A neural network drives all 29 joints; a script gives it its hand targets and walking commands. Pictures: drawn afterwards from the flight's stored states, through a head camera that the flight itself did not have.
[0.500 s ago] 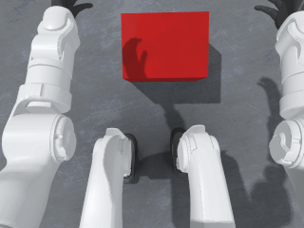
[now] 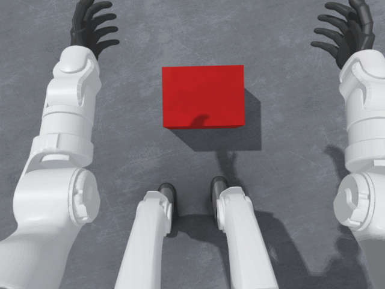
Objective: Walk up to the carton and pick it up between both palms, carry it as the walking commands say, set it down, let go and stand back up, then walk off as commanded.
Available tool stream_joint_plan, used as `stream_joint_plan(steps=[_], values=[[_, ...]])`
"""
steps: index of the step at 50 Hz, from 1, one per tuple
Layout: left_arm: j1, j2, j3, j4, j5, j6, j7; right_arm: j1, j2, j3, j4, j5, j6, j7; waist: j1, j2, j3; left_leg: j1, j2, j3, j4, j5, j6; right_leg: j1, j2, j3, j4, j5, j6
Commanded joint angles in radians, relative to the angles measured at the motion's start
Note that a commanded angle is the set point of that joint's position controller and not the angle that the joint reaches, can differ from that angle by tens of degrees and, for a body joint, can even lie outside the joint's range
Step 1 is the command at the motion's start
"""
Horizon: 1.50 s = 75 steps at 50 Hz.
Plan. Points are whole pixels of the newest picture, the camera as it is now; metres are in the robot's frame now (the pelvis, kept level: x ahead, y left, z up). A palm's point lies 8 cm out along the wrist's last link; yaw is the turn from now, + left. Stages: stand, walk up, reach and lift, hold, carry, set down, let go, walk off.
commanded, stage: set down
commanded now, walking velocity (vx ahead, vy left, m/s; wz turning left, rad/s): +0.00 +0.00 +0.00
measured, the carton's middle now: (202, 100) +0.52 -0.04 -0.53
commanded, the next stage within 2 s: let go in 0.24 s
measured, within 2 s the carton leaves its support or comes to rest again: neither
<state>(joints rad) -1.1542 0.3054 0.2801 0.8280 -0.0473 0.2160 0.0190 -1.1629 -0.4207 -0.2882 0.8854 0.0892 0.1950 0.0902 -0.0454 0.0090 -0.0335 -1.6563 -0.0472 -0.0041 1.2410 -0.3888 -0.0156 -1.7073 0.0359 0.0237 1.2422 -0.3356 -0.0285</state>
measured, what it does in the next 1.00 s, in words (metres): rises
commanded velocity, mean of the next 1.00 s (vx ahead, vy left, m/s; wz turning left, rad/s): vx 0.00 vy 0.00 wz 0.00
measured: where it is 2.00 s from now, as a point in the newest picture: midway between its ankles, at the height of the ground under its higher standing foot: (193, 215)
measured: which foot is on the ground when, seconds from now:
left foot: down 0.00-1.00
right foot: down 0.00-1.00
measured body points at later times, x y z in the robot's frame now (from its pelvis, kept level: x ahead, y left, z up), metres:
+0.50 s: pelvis +0.04 +0.00 +0.08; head +0.32 -0.02 +0.42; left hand +0.49 +0.18 -0.05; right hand +0.46 -0.27 -0.05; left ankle +0.07 +0.12 -0.58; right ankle +0.09 -0.10 -0.58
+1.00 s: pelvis +0.09 +0.02 +0.15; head +0.19 +0.01 +0.59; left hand +0.32 +0.24 +0.06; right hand +0.29 -0.23 +0.06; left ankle +0.07 +0.12 -0.58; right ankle +0.09 -0.10 -0.58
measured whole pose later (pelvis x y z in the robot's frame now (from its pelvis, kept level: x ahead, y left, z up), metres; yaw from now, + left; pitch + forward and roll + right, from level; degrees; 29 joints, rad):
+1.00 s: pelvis +0.09 +0.02 +0.15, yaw -2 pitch +11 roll +0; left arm 0.07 0.19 0.09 0.51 0.00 0.01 -0.04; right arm 0.09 -0.21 -0.09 0.49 0.01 0.00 0.08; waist -0.02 0.01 0.01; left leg -0.45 -0.04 -0.04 0.54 -0.29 0.02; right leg -0.48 0.04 0.04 0.52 -0.24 -0.01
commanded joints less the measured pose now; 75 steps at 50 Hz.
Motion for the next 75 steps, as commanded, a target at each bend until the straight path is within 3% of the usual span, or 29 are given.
stream_joint_plan(steps=[1,12,17,20,25,29,37,46,51,55,62,75], values=[[-0.219,0.117,0.015,-0.112,0.008,-0.027,-0.01,-0.219,-0.153,-0.025,-0.108,-0.009,-0.028,0.005,-0.016,-0.022,-1.032,0.431,-0.029,0.024,-0.175,0.242,-0.007,0.828,0.001,0.011,-0.152,0.433,0.042],[-0.116,0.059,0.093,-0.023,0.118,-0.065,-0.025,-0.137,-0.07,-0.071,-0.032,-0.116,-0.066,0.018,-0.01,-0.022,-0.886,0.447,-0.012,0.014,-0.312,0.227,-0.024,0.902,-0.016,0.017,-0.287,0.425,0.05],[-0.02,0.025,0.079,-0.133,0.146,-0.068,-0.002,-0.039,-0.082,-0.065,-0.132,-0.144,-0.073,0.017,-0.014,-0.013,-1.054,0.608,-0.021,0.017,-0.332,0.355,-0.028,1.063,-0.009,0.011,-0.301,0.568,0.049],[0.142,0.025,0.045,-0.227,0.152,-0.073,0.007,0.122,-0.079,-0.036,-0.22,-0.141,-0.079,0.018,-0.014,-0.026,-1.158,0.685,-0.027,0.02,-0.348,0.446,-0.025,1.204,-0.004,0.025,-0.31,0.708,0.047],[0.378,0.01,-0.027,-0.365,0.122,-0.091,-0.009,0.37,-0.037,0.009,-0.363,-0.123,-0.093,0.017,-0.007,-0.045,-1.084,0.75,-0.025,0.012,-0.421,0.477,-0.009,1.333,-0.008,0.054,-0.377,0.774,0.035],[0.533,-0.016,-0.059,-0.389,0.099,-0.114,-0.028,0.513,0.013,0.044,-0.401,-0.102,-0.113,0.019,0.006,-0.037,-0.905,0.805,-0.01,-0.001,-0.489,0.43,0.001,1.341,-0.018,0.066,-0.447,0.693,0.029],[0.861,-0.052,-0.099,-0.312,0.086,-0.179,-0.045,0.871,0.077,0.103,-0.342,-0.085,-0.176,0.001,0.022,-0.018,-0.527,0.994,0.018,-0.022,-0.617,0.344,-0.003,1.29,-0.023,0.05,-0.583,0.446,0.032],[1.126,-0.034,-0.165,-0.392,0.049,-0.227,-0.054,1.162,0.098,0.154,-0.476,-0.074,-0.212,-0.015,0.02,-0.002,-0.332,1.296,0.029,-0.037,-0.725,0.389,0.005,1.432,-0.007,0.018,-0.71,0.385,0.029],[1.283,-0.032,-0.192,-0.443,0.041,-0.225,-0.056,1.306,0.107,0.179,-0.516,-0.075,-0.206,-0.017,0.036,0.018,-0.198,1.432,0.032,-0.045,-0.801,0.455,-0.001,1.523,0.008,-0.004,-0.791,0.37,0.029],[1.332,-0.031,-0.207,-0.47,0.04,-0.2,-0.068,1.349,0.12,0.203,-0.545,-0.077,-0.18,-0.015,0.042,0.022,-0.076,1.442,0.039,-0.041,-0.851,0.368,0.006,1.59,0.004,-0.008,-0.821,0.316,0.028],[1.319,-0.01,-0.222,-0.493,0.035,-0.13,-0.083,1.333,0.109,0.206,-0.567,-0.095,-0.103,-0.01,0.025,0.01,0.085,1.431,0.045,-0.031,-0.9,0.192,0.006,1.669,0.005,-0.018,-0.84,0.21,0.028],[1.349,0.001,-0.22,-0.483,0.056,-0.086,-0.074,1.347,0.103,0.214,-0.578,-0.099,-0.041,-0.023,0.036,-0.001,0.072,1.506,0.025,-0.036,-0.866,0.335,0.023,1.708,-0.001,-0.013,-0.82,0.321,0.04]])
